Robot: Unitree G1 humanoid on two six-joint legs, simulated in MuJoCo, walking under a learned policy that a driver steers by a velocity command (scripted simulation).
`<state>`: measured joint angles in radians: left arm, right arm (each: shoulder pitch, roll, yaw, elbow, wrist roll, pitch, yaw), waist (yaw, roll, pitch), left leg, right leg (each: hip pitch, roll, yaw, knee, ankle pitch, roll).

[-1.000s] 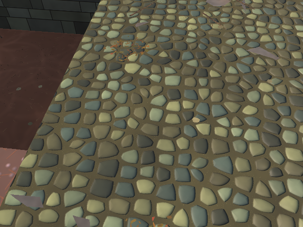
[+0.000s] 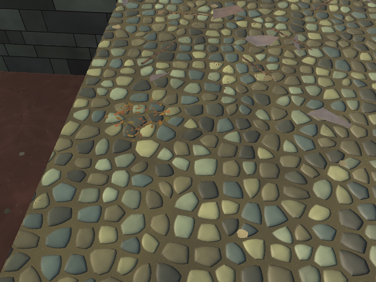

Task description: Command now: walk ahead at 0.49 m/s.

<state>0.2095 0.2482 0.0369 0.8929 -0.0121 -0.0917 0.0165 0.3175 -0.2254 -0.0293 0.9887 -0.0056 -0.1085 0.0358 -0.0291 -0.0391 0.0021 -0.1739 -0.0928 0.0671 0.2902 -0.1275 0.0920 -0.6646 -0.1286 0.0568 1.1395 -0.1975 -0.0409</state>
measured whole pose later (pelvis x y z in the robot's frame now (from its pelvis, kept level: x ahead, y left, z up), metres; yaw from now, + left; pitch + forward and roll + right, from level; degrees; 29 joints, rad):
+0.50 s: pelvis +0.28 -0.08 +0.00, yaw +1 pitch +1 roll +0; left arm 0.29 0.22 0.04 0.92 0.00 -0.11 -0.03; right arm 0.23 -0.28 -0.04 0.93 0.02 -0.09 0.00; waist 0.02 0.04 0.00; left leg -0.59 0.10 -0.03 1.12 -0.24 0.05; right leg -0.22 0.04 -0.06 0.34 -0.15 -0.07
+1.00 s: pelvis +0.55 -0.02 -0.01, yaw -4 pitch +1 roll +0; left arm 0.32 0.26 0.06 0.96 -0.04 -0.08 0.01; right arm 0.16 -0.23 -0.05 0.89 -0.01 -0.11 0.02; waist 0.00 -0.04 0.02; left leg -0.33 0.00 0.11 0.46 -0.16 0.05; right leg -0.44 -0.05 0.05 1.19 -0.35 -0.05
